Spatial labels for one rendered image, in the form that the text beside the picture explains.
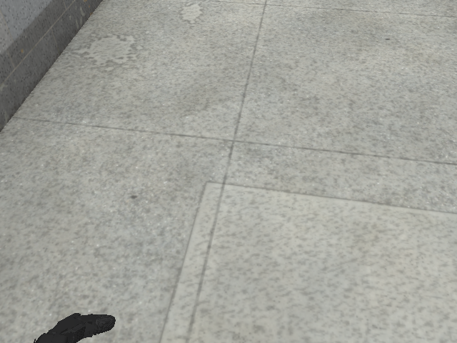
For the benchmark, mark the left robot hand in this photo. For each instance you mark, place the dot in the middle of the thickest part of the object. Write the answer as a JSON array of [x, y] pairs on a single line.
[[76, 327]]

